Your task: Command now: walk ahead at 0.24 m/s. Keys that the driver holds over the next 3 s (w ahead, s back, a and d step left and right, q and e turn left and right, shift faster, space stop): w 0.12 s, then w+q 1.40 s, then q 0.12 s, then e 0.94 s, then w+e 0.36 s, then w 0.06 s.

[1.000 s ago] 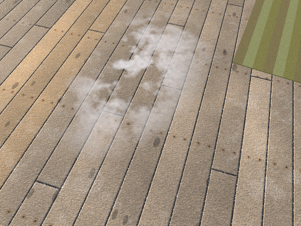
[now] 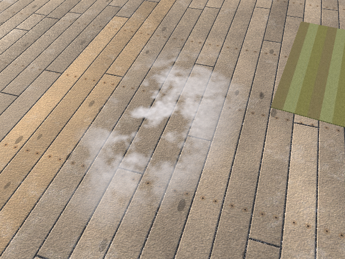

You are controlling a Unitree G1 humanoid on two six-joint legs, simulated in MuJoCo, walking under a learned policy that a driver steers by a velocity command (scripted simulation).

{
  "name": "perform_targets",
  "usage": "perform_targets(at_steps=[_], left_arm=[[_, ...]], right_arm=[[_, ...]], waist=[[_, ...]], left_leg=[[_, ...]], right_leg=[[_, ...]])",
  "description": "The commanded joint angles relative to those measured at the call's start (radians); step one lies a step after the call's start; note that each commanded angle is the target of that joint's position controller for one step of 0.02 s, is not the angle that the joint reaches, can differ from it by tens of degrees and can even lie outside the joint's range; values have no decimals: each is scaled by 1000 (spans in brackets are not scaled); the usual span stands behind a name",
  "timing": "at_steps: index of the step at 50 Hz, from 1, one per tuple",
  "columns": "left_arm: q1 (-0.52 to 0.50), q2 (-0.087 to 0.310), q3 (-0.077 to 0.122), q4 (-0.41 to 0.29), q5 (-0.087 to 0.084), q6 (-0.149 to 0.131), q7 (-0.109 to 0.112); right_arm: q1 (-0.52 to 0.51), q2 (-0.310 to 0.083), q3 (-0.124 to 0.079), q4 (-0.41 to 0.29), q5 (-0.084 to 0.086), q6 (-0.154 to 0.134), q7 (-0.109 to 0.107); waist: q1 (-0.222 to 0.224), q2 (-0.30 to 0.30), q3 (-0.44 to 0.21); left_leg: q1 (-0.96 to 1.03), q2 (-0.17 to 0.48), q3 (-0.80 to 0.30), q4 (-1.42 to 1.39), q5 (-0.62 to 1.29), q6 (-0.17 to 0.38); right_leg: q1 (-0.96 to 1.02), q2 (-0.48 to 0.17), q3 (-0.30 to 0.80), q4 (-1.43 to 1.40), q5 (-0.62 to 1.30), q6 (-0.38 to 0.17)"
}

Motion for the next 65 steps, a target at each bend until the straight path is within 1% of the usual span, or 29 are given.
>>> perform_targets(at_steps=[1, 4, 6, 7, 8, 9, 10, 14, 20, 27, 30, 32, 33, 34, 35, 36, 37, 38, 41, 44, 53, 57, 58, 59, 60, 61, 62, 63, 65], left_arm=[[-151, 93, 18, -88, -12, -57, -20], [-60, 71, 18, -50, -23, -80, -35], [150, 128, 53, 29, -19, -79, -34], [277, 229, 80, 51, -16, -83, -28], [380, 240, 70, 70, -8, -94, -39], [289, 163, 38, 56, 6, -109, -38], [203, 118, 21, 26, 4, -117, -38], [145, 70, -6, 22, 21, -118, -30], [175, 132, -3, 22, 36, -112, 1], [260, 160, 7, 28, 10, -86, 10], [220, 208, 21, -1, 8, -67, 16], [179, 226, 25, -31, 8, -54, 21], [198, 182, 9, -58, 27, -65, 16], [270, 43, -31, -114, 19, -106, -5], [124, 166, -2, -143, -14, -149, -16], [68, 180, 6, -175, -39, -164, -19], [69, 163, 5, -166, -25, -167, -8], [73, 167, 16, -155, -3, -155, 2], [102, 153, 23, -174, 19, -115, 2], [-4, 134, 21, -217, 30, -97, 8], [-249, 143, 10, -315, 5, -133, -28], [-125, 191, 29, -295, 3, -152, -36], [-10, 223, 44, -269, 13, -156, -30], [147, 275, 57, -254, 25, -155, -23], [222, 350, 75, -220, 33, -139, -27], [186, 242, 53, -239, 9, -135, -33], [137, 171, 34, -257, 5, -129, -30], [84, 157, 26, -263, 15, -122, -29], [51, 129, 15, -250, 28, -117, -26]], right_arm=[[17, -205, -51, -34, 10, -36, -7], [-18, -169, -47, -44, 21, -45, 10], [-30, -168, -44, -58, 14, -47, 17], [-37, -95, -24, -91, 15, -54, 18], [-55, -69, -17, -123, 22, -71, 13], [-82, -118, -36, -132, 54, -82, 18], [-89, -130, -41, -129, 60, -88, 26], [-66, -94, -58, -110, 36, -62, 38], [-227, -62, -52, -195, 25, -44, 51], [-425, -42, -30, -315, 19, -44, 100], [-347, -100, -57, -333, 21, -38, 117], [-67, -203, -115, -272, 26, -29, 107], [61, -286, -142, -245, 27, -15, 78], [10, -342, -140, -274, 17, -28, 78], [25, -251, -113, -273, 7, -38, 83], [-18, -221, -103, -266, -1, -52, 84], [-91, -200, -97, -282, 7, -64, 87], [-148, -166, -88, -294, 6, -68, 88], [-156, -156, -83, -306, 7, -73, 75], [-95, -193, -91, -302, 9, -71, 51], [4, -201, -90, -280, 17, -49, 25], [-22, -195, -90, -295, 12, -34, 15], [-30, -161, -77, -308, 8, -34, 19], [-13, -103, -55, -327, -9, -36, 24], [143, -46, -38, -357, 27, -47, 28], [137, -166, -55, -328, 43, -47, 22], [19, -225, -71, -340, 34, -41, 22], [-36, -216, -74, -351, 22, -36, 19], [-68, -181, -77, -371, 15, -31, 30]], waist=[[-9, 166, 214], [48, 123, 190], [130, 67, 75], [162, -182, 13], [187, -296, -78], [134, -165, -2], [101, -121, 54], [43, -108, 74], [59, -54, 117], [96, -45, 156], [12, -115, 51], [-143, -111, -107], [-162, 52, -199], [-39, 243, -320], [-104, 83, -314], [-77, 54, -183], [-22, -36, -105], [15, -55, -63], [61, 18, -58], [35, 30, -26], [-49, 87, 14], [28, 129, -18], [82, 109, -98], [135, -10, -250], [53, -379, -340], [74, -264, -269], [103, -153, -140], [86, -81, -69], [52, -108, -5]], left_leg=[[-132, 327, -394, -380, -285, 212], [-138, 233, -220, -279, -67, 142], [-257, 129, -98, -46, 238, 95], [-463, -8, 34, 308, 252, 17], [-598, -81, -48, 605, -132, 1], [-669, -29, -163, 744, -110, 37], [-664, 18, -175, 745, -11, 68], [-576, 90, -129, 609, 218, 76], [-684, 89, -96, 390, 398, 18], [-648, 62, 46, 141, 414, 66], [-447, -34, 130, 136, 287, 126], [-51, -102, 116, 71, 293, 190], [239, 62, -167, 36, 219, 249], [480, 314, -827, -166, 3, 459], [473, 302, -843, -269, 28, 395], [358, 267, -648, -261, 146, 337], [196, 211, -500, -257, 292, 301], [81, 154, -387, -263, 373, 265], [-76, 108, -303, -294, 513, 274], [-128, 93, -277, -315, 490, 270], [-83, 98, -352, -242, 288, 200], [-29, 110, -430, -98, 393, 169], [-63, 54, -395, 40, 439, 140], [-191, -20, -301, 324, 287, 103], [-565, -154, -186, 636, -179, 38], [-692, -58, -209, 770, -150, 30], [-715, -22, -189, 789, -49, 27], [-674, 16, -159, 765, 29, 20], [-607, 68, -152, 687, 107, 20]], right_leg=[[-188, -53, -14, 153, -30, -16], [-5, -41, -68, -66, -13, -34], [329, -3, -44, -126, 75, -42], [506, -204, 321, -282, -69, -149], [586, -400, 707, -459, -155, -258], [504, -428, 670, -454, -202, -240], [420, -384, 515, -452, -142, -190], [309, -265, 157, -500, 140, -91], [301, -273, -13, -548, 318, -111], [428, -310, -171, -482, 530, -94], [480, -324, -219, -264, 1064, -67], [347, -284, -235, 124, 1094, -26], [78, -213, -235, 462, 601, 14], [-304, 22, -64, 799, -218, 58], [-396, -22, 117, 854, -193, 28], [-441, -68, 98, 797, -96, 7], [-385, -116, 95, 703, -23, 8], [-326, -149, 84, 625, 23, 12], [-218, -177, 82, 513, 73, 56], [-270, -158, 63, 353, 183, 98], [-179, -58, 86, -130, 430, 83], [-12, -43, 75, -198, 289, 30], [169, -73, 87, -210, 283, -6], [437, -242, 251, -190, 198, -63], [729, -461, 747, -298, -4, -234], [687, -466, 809, -342, -212, -218], [560, -415, 624, -353, -173, -166], [430, -367, 481, -368, -32, -136], [287, -299, 307, -411, 147, -114]])
Next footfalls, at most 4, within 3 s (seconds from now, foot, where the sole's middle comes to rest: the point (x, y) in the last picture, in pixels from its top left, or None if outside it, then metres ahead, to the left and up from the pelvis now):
0.64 left None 0.41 0.15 -0.77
1.18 right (157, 209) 0.76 0.09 -0.77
1.70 left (70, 203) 0.80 0.46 -0.77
2.18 right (117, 175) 0.94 0.27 -0.77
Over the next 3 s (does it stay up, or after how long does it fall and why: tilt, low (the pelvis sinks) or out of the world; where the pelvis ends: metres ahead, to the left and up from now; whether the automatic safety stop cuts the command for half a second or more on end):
stays up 0.93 0.37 0.01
